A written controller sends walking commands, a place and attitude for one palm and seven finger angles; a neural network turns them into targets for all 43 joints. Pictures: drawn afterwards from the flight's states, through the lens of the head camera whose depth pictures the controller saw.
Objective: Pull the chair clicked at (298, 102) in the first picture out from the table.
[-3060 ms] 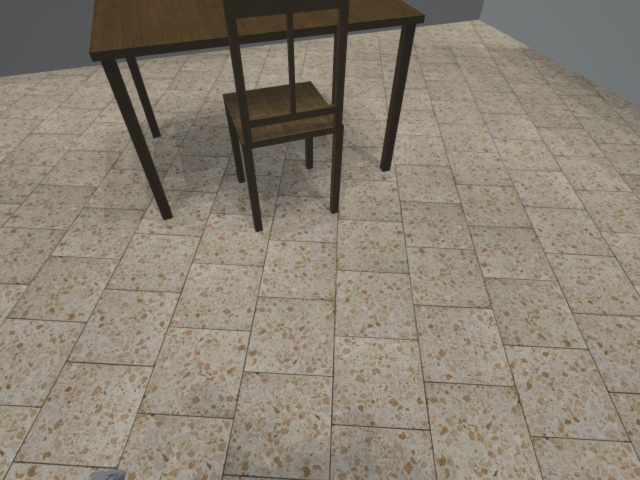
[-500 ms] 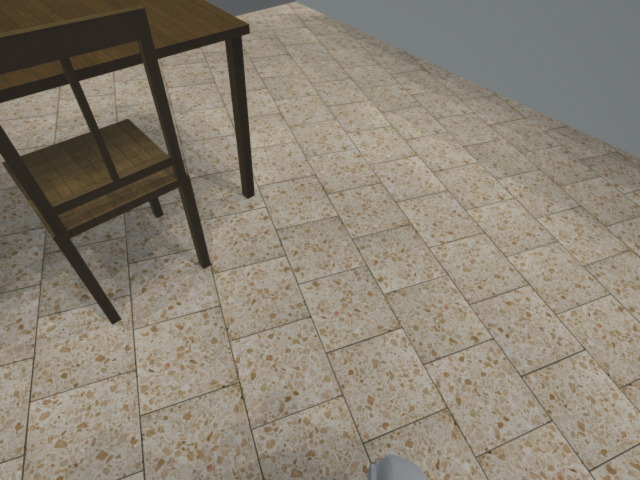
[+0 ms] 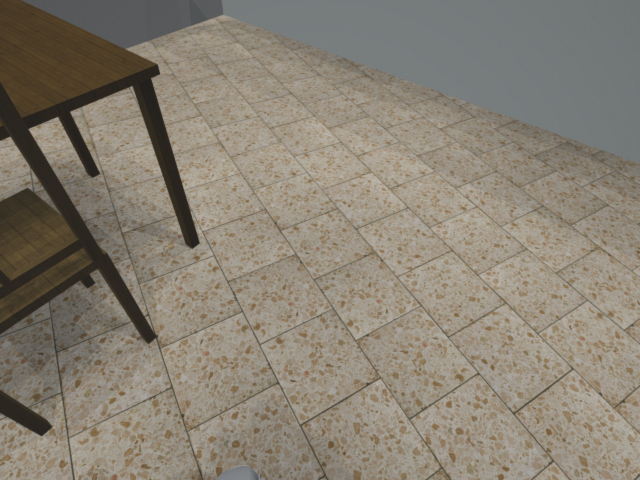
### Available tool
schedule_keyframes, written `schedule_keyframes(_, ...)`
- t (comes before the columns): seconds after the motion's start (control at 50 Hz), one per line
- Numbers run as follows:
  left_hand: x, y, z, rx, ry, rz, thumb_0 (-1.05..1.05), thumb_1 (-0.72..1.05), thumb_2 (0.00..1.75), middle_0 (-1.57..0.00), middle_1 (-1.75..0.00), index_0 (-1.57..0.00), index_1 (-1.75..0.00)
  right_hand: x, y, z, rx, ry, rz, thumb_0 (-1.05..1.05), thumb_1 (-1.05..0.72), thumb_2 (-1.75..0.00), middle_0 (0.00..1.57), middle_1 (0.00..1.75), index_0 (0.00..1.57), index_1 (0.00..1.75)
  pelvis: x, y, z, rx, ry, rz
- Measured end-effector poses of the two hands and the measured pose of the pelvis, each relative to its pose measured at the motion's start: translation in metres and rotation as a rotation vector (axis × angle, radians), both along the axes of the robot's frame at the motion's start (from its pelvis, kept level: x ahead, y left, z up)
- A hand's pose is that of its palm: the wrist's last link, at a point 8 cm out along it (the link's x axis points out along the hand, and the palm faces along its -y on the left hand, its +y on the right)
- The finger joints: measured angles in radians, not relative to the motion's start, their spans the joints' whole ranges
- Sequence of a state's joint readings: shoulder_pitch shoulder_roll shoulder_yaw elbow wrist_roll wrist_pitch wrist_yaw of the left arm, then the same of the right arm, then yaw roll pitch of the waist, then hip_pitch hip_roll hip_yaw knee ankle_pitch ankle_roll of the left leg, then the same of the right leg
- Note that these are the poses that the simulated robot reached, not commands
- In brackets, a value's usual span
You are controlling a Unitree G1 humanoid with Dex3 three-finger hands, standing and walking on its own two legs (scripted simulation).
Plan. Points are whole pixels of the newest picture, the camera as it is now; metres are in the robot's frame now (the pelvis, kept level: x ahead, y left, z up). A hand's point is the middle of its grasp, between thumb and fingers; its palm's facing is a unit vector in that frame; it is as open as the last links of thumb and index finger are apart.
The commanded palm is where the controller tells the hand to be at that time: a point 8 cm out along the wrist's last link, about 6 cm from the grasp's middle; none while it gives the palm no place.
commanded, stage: walk to a spot facing it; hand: left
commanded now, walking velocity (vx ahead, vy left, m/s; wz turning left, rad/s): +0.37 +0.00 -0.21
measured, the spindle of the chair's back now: out of the picture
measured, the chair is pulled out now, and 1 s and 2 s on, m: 0.00 0.00 0.00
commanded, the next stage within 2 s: turn to face it in 0.40 s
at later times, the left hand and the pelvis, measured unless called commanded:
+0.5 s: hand (207, 378) +0.31 +0.20 -0.17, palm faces -0.18 -0.97 -0.14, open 7.4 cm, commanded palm none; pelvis +0.20 +0.04 +0.00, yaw -13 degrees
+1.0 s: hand (221, 321) +0.42 +0.20 -0.19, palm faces +0.00 -0.99 -0.15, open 7.4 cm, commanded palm none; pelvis +0.30 +0.03 -0.02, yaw -2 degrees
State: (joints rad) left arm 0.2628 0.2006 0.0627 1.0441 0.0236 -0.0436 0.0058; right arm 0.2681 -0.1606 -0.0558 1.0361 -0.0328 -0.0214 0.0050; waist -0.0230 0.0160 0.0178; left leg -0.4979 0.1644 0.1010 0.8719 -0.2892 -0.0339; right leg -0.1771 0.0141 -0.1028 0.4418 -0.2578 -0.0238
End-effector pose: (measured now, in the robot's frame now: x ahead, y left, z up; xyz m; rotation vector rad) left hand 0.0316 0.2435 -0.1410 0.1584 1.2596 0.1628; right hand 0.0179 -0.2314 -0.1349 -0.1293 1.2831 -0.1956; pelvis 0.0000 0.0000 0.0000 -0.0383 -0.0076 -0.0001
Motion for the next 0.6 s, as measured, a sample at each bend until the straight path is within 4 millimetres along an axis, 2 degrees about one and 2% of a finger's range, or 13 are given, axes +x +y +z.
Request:
schedule_keyframes(0.1,0.006,0.025,-0.021,-0.036,0.091,0.043,0.00,0.92,0.90,-0.20,-0.30,-0.20,-0.30,0.082,0.008,0.007,-0.064,-0.107,0.051,0.02,-0.94,-0.89,0.20,0.29,0.20,0.30,0.050,0.028,-0.011,-0.019,-0.013,-0.015)
schedule_keyframes(0.14,0.015,0.034,-0.028,-0.047,0.136,0.037,0.00,0.92,0.90,-0.20,-0.30,-0.20,-0.30,0.104,0.016,0.009,-0.085,-0.143,0.050,0.02,-0.94,-0.89,0.20,0.29,0.20,0.30,0.066,0.037,-0.015,-0.004,-0.020,-0.038)
schedule_keyframes(0.18,0.032,0.039,-0.026,-0.052,0.161,0.014,0.01,0.91,0.90,-0.19,-0.30,-0.20,-0.30,0.114,0.024,0.012,-0.090,-0.154,0.031,0.01,-0.93,-0.89,0.20,0.29,0.20,0.30,0.082,0.044,-0.011,-0.001,-0.024,-0.058)
schedule_keyframes(0.28,0.101,0.043,-0.012,-0.068,0.117,-0.033,0.01,0.91,0.90,-0.19,-0.30,-0.20,-0.30,0.113,0.051,0.017,-0.056,-0.071,-0.040,0.01,-0.92,-0.89,0.20,0.29,0.20,0.30,0.121,0.053,0.004,0.007,-0.021,-0.108)
schedule_keyframes(0.4,0.194,0.032,-0.003,-0.076,0.056,-0.110,0.01,0.91,0.90,-0.19,-0.30,-0.19,-0.30,0.097,0.075,0.012,0.007,0.071,-0.156,0.01,-0.92,-0.89,0.20,0.29,0.20,0.30,0.165,0.052,0.008,0.012,-0.010,-0.168)
schedule_keyframes(0.5,0.278,0.006,-0.003,-0.067,0.013,-0.216,0.01,0.91,0.90,-0.19,-0.30,-0.19,-0.30,0.088,0.084,0.002,0.059,0.175,-0.266,0.01,-0.91,-0.89,0.20,0.29,0.21,0.30,0.200,0.040,0.002,0.019,-0.007,-0.220)
schedule_keyframes(0.6,0.363,-0.032,-0.009,-0.033,-0.082,-0.325,0.01,0.91,0.90,-0.19,-0.30,-0.19,-0.30,0.089,0.076,-0.018,0.104,0.266,-0.351,0.01,-0.91,-0.89,0.20,0.29,0.21,0.30,0.239,0.015,-0.016,0.033,-0.006,-0.245)
